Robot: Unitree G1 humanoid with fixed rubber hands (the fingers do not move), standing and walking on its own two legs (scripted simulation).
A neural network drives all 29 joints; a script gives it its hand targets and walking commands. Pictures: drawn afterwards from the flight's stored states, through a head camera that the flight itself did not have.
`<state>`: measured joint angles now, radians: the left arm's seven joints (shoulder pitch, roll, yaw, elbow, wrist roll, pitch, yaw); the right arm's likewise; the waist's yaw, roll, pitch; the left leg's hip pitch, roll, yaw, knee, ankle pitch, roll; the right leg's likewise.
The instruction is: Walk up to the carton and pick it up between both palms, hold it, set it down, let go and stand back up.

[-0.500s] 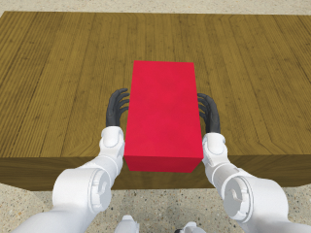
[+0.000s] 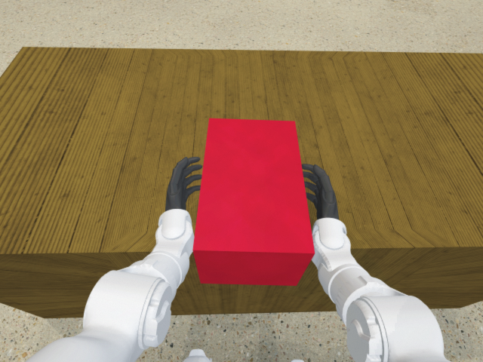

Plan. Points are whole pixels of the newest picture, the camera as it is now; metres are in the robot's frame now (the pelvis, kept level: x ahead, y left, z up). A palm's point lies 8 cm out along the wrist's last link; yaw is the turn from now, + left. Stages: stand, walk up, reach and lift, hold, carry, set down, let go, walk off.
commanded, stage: reach and lift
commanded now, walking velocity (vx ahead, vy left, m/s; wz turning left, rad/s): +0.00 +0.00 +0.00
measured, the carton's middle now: (250, 197) +0.42 +0.01 -0.01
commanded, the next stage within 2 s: none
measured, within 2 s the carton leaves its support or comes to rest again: neither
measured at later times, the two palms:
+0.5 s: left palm (164, 144) +0.41 +0.15 +0.15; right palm (349, 154) +0.40 -0.11 +0.15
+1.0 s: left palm (156, 132) +0.39 +0.14 +0.19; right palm (365, 145) +0.38 -0.12 +0.19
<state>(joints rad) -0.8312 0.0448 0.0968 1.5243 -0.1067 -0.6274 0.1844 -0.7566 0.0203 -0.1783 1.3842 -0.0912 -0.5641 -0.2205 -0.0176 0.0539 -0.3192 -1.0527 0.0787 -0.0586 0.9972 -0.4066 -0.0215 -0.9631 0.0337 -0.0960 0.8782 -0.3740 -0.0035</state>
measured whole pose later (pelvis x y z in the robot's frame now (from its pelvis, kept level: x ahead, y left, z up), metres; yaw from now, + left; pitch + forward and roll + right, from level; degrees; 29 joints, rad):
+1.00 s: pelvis -0.01 -0.01 +0.07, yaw +3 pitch +3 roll -2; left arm -0.75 0.01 0.23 0.91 0.13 0.10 0.16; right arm -0.69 0.05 -0.15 0.85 0.05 0.10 -0.22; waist -0.05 -0.01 -0.15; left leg -0.33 0.04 -0.03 0.45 -0.18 -0.02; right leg -0.26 0.01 -0.08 0.36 -0.17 -0.01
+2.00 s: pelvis +0.00 -0.01 +0.07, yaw +4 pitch -7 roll -2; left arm -0.60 -0.07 0.21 0.23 0.29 0.56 0.08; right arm -0.57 0.04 -0.04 0.49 0.17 0.27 -0.24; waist -0.08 -0.06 0.03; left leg -0.10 0.03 -0.02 0.40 -0.18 -0.02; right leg -0.01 0.01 -0.08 0.28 -0.16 0.00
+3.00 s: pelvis -0.01 -0.01 +0.07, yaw +4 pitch -10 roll -1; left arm -0.64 -0.07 0.25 0.16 0.33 0.69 0.03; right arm -0.62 0.04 -0.02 0.48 0.20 0.34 -0.26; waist -0.06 -0.06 0.04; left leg -0.05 0.04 -0.03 0.39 -0.18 -0.02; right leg 0.04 0.01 -0.08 0.29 -0.16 -0.01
